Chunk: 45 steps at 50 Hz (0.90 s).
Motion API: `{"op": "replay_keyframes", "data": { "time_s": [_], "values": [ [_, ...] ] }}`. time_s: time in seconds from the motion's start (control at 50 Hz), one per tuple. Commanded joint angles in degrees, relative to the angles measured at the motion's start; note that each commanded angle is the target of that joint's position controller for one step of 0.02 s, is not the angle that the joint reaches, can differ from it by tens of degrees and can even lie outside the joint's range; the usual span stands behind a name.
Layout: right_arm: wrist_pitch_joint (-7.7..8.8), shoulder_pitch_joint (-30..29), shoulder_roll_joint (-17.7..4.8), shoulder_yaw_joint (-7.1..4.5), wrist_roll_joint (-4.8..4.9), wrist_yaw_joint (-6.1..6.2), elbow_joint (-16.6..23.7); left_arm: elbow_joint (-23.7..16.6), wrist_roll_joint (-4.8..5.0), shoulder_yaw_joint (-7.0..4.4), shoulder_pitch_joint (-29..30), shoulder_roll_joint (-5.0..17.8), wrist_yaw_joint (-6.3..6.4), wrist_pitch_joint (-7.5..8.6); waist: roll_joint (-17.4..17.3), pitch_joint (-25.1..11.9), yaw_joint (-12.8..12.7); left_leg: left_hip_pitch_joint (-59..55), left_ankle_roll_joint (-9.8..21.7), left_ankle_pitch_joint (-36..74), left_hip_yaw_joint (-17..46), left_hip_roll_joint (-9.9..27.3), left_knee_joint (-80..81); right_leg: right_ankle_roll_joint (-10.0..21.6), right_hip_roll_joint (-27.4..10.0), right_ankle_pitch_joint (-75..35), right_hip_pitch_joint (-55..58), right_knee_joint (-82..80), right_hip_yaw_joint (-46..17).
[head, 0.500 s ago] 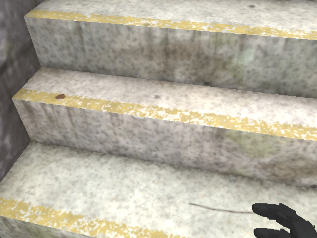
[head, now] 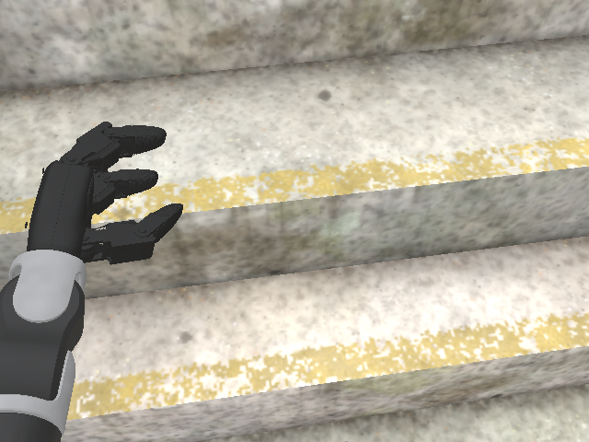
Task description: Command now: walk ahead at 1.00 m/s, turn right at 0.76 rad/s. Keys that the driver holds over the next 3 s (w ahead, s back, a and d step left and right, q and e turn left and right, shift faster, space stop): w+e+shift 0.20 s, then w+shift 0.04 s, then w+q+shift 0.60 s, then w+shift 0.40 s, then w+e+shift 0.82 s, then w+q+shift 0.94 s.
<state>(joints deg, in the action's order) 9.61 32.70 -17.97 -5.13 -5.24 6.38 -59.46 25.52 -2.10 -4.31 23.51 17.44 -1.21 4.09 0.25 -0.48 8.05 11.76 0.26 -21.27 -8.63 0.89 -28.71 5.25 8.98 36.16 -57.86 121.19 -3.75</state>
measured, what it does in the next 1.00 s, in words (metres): climbs: right foot 0.22 m higher, then left foot 0.20 m higher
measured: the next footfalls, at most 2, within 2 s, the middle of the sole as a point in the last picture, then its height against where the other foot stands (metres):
right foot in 0.08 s outside the picture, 0.22 m higher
left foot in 0.58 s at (254, 337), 0.20 m higher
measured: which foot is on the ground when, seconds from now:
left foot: down 0.00-0.12, up 0.14-0.56, down 0.58-0.98, up 1.00-1.00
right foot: up 0.00-0.06, down 0.08-0.56, up 0.58-0.94, down 0.96-1.00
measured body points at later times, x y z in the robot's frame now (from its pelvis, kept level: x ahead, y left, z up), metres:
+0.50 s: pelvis +0.29 -0.03 +0.24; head +0.33 -0.02 +0.68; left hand +0.30 +0.27 +0.11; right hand +0.58 -0.23 +0.25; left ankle +0.40 +0.07 -0.22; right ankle +0.11 -0.08 -0.50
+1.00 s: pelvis +0.56 -0.05 +0.50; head +0.56 -0.05 +0.95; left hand +0.80 +0.15 +0.50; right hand +0.62 -0.30 +0.36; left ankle +0.46 +0.02 -0.22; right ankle +0.67 -0.15 -0.11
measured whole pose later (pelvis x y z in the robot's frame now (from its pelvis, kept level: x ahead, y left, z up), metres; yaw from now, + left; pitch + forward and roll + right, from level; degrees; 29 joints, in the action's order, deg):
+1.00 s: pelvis +0.56 -0.05 +0.50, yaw +14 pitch +3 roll -3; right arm 7.0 25.0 -12.8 -4.8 0.3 -0.8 -53.3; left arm 27.4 -1.5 4.9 3.7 2.9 1.4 3.8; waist -3.5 -4.5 0.1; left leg 14.5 11.2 2.8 9.5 -4.0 -38.7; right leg 4.2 -0.6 33.9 -48.7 76.6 5.9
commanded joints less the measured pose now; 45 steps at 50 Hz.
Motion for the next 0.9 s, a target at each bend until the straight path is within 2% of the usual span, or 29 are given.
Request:
{"op": "replay_keyframes", "data": {
  "time_s": [0.02,0.04,0.06,0.08,0.1,0.12,0.14,0.18,0.22,0.28,0.32,0.36,0.38,0.42,0.46,0.48,0.5,0.54,0.56,0.58,0.6,0.62,0.64,0.68,0.7,0.72,0.8,0.84,0.9],
  "values": [
    [4.10,-7.45,8.92,5.03,0.02,-1.57,4.02,-12.33,-3.32,7.59,2.36,-11.99,1.67,-2.88,-3.73,1.65,-9.55,-5.62,9.75,65.37,14.17,17.01,24.29,-1.58,-1.26,5.39,-11.14,-0.77,2.35],
    [4.32,-9.07,7.20,5.40,2.10,-3.14,3.52,-14.70,-3.17,8.20,0.58,-11.42,2.64,-4.39,-3.22,0.46,-14.12,-1.07,5.73,76.93,2.70,12.81,27.62,-0.46,-4.80,8.05,2.05,-19.29,6.35],
    [3.54,-15.56,5.42,5.79,5.40,-2.93,5.32,-9.23,-0.13,7.52,-6.08,-6.10,1.88,-4.68,5.60,-6.74,-19.23,16.83,5.81,83.59,-4.60,5.70,24.02,0.27,-1.61,-6.60,34.75,-39.43,11.95],
    [5.01,-3.67,-4.67,5.11,8.32,-2.72,6.22,-7.11,5.29,7.45,-18.38,-2.65,1.80,-4.55,-0.96,-15.91,-15.43,14.63,9.85,92.16,0.94,10.73,13.35,-0.75,0.85,-3.97,53.79,-54.81,11.35],
    [4.49,-3.37,-11.41,3.90,6.76,-4.34,8.52,-3.30,1.80,4.93,-30.82,-0.91,1.88,-5.77,-2.76,-23.58,-22.28,18.61,9.22,119.47,1.58,15.27,-9.15,4.74,3.65,-4.79,69.18,-52.11,4.06],
    [3.00,-12.93,-17.79,1.31,4.70,-6.50,15.41,-1.71,0.09,1.33,-36.00,4.45,2.91,-7.16,5.42,-31.15,-27.05,20.82,5.54,79.98,2.49,8.54,-39.03,11.72,-2.79,-7.32,67.99,-62.58,-12.77],
    [1.79,-19.09,-11.27,2.03,1.72,-9.00,21.59,2.01,0.45,-0.27,-34.97,7.32,3.53,-8.09,19.38,-31.14,-22.64,33.36,2.40,17.72,5.03,-3.75,-68.38,18.52,-7.43,-10.57,65.38,-73.76,-27.87],
    [-0.77,-22.73,1.49,3.93,0.46,-7.29,28.30,6.43,1.03,-1.76,-29.82,10.44,2.18,-5.63,5.49,-14.96,-13.07,53.51,0.43,9.29,15.56,-4.37,-100.55,16.86,-12.11,-6.29,54.44,-85.14,-33.00],
    [-2.42,-14.32,7.70,6.03,-0.21,-5.10,28.46,11.30,1.28,-0.47,-26.36,4.24,1.37,-2.23,-0.91,2.75,-3.10,60.17,1.70,5.68,15.34,-3.00,-105.04,9.67,-10.78,-16.22,36.93,-92.10,-28.14],
    [-5.78,-12.96,6.32,6.49,2.27,-2.88,28.23,12.57,1.74,1.17,-15.62,-1.49,0.16,0.19,0.15,11.97,5.17,40.47,-0.31,6.45,10.04,-0.46,-69.07,5.56,-6.55,-27.26,11.86,-102.13,-7.19],
    [-7.53,-20.55,5.63,4.73,5.10,-1.10,29.70,17.14,1.34,0.60,-27.49,-2.34,0.11,3.04,7.86,8.08,-1.62,49.13,-0.93,0.67,8.57,-1.96,-97.40,13.08,-16.18,-40.47,19.19,-105.33,-15.98],
    [-7.12,-29.18,10.33,6.43,3.67,-0.42,32.97,21.72,2.22,-0.32,-37.32,0.00,0.18,3.51,4.46,10.45,-5.25,66.40,4.70,-6.34,13.66,-1.87,-98.59,9.11,-17.68,-33.62,36.71,-107.90,-11.88],
    [-6.49,-33.87,12.20,6.63,1.91,-1.30,32.25,24.95,1.86,-0.46,-49.63,-1.62,1.78,4.09,2.26,8.17,-11.71,79.80,7.50,-12.27,15.65,-3.41,-106.61,9.09,-19.03,-45.18,58.29,-103.57,-14.39],
    [-4.49,-41.86,13.70,7.82,2.02,-4.21,36.06,27.91,-0.39,-0.57,-62.94,-1.00,3.49,4.41,0.71,2.93,-15.55,93.63,10.71,-25.29,18.61,-5.98,-103.70,7.25,-23.96,-57.70,83.68,-101.07,-11.75],
    [-4.06,-51.42,14.25,9.69,1.58,-5.93,40.45,28.32,-0.53,0.24,-61.69,-0.59,3.57,3.79,-1.38,1.02,-14.80,81.20,9.56,-22.75,7.66,-4.62,-82.62,3.38,-21.85,-65.93,77.81,-110.47,-2.96],
    [-5.50,-44.10,14.43,10.21,0.95,-6.65,39.46,25.28,0.52,0.76,-50.87,0.11,4.29,3.69,1.06,-5.51,-6.56,57.49,10.76,-20.85,5.86,-4.06,-76.86,2.93,-22.09,-90.44,64.51,-111.80,4.96],
    [-6.56,-38.03,8.63,9.53,1.60,-7.60,37.00,21.91,3.62,1.00,-42.20,3.79,4.63,3.50,-4.60,-11.74,-2.04,24.59,9.55,-13.40,-4.31,-7.70,-53.48,4.00,-19.98,-114.52,45.64,-113.94,8.54],
    [-8.70,-18.62,1.46,5.15,5.13,-6.44,30.44,18.84,4.90,-1.10,-37.05,14.18,4.28,5.95,5.94,-23.91,5.75,0.73,6.32,-8.89,-7.98,-12.99,-48.03,5.61,-25.24,-159.78,44.91,-88.01,5.24],
    [-7.71,-20.26,-1.77,3.65,3.66,-6.66,26.63,16.48,5.04,-0.72,-41.71,10.88,3.19,7.52,-2.60,-25.64,-0.53,-18.98,13.29,-9.95,6.36,-10.27,-38.17,0.21,-21.90,-154.69,26.10,-67.98,1.05],
    [-7.85,-14.85,-4.13,1.78,4.98,-6.52,25.39,15.39,2.93,-0.13,-43.19,10.87,0.90,7.11,-12.66,-33.99,1.73,-24.62,21.20,-3.87,28.37,-0.25,-19.70,-3.24,-9.59,-80.43,18.73,-37.63,0.71],
    [-8.73,-15.03,-4.42,0.47,5.75,-6.23,22.34,14.52,-1.45,1.80,-42.84,5.63,-0.25,6.95,-17.00,-41.85,-2.71,-28.74,21.22,-5.74,41.68,4.45,-18.02,-4.32,-2.53,-42.43,14.98,-15.38,-1.71],
    [-9.68,-13.31,-3.37,-0.24,4.97,-5.78,21.64,11.78,-3.27,2.52,-38.45,1.53,-0.52,7.02,-2.03,-35.98,-2.16,-20.87,18.02,-10.75,38.57,1.30,-14.36,-2.59,-5.45,-41.28,13.34,-11.59,-3.08],
    [-9.68,-15.09,-3.66,-0.15,3.84,-4.80,19.59,8.79,-3.15,3.34,-35.51,-2.71,-0.93,6.20,2.32,-25.09,-3.13,-8.99,18.33,-19.74,43.17,2.49,-7.83,-2.10,-4.39,-37.18,7.63,-4.69,-3.01],
    [-7.64,-18.37,0.09,1.28,2.55,-3.90,15.78,2.59,-3.28,6.00,-29.24,-9.90,-0.58,3.43,5.09,-1.01,-8.78,12.76,16.14,-17.27,42.44,0.90,-0.73,-1.36,-6.35,-30.75,-2.50,-1.58,-3.31],
    [-5.85,-20.66,-0.69,1.09,1.97,-5.15,15.16,1.15,-2.79,7.01,-27.87,-12.88,0.84,2.25,0.30,2.16,-10.13,14.98,17.33,-16.03,41.83,1.39,3.74,-0.42,-4.93,-23.72,-9.41,11.32,-1.48],
    [-4.23,-19.37,0.39,1.26,2.60,-6.29,14.75,-0.59,-3.75,8.03,-27.06,-14.08,2.04,1.79,1.52,3.36,-10.35,15.07,17.20,-12.13,42.43,1.26,6.29,-0.27,-6.67,-22.15,-13.56,15.08,-1.47],
    [-2.29,-15.19,1.06,1.60,4.76,-6.93,9.96,-5.12,-0.92,7.97,-18.84,-12.61,4.13,0.28,-3.32,8.90,-10.00,18.98,16.97,-13.09,37.09,1.63,14.54,-1.64,-11.03,-10.79,-22.91,16.35,0.57],
    [-2.31,-13.54,0.83,1.65,5.48,-6.90,8.55,-9.06,-1.31,9.38,-11.88,-13.93,4.34,-0.45,-1.57,8.81,-9.36,26.01,17.50,-11.02,33.74,-0.77,21.18,-1.79,-12.37,-11.43,-14.34,-2.29,3.29],
    [-2.89,-16.90,-1.59,0.68,8.95,-4.40,11.62,-5.36,1.70,9.02,-18.36,-12.29,3.23,-1.49,-0.67,-4.47,-11.99,35.11,19.28,31.33,23.68,2.76,34.14,0.16,-10.61,-13.06,38.05,-36.46,14.64]
  ]
}}
Over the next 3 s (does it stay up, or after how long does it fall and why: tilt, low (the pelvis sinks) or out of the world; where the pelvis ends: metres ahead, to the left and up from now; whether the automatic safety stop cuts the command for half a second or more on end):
stays up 1.78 0.09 1.44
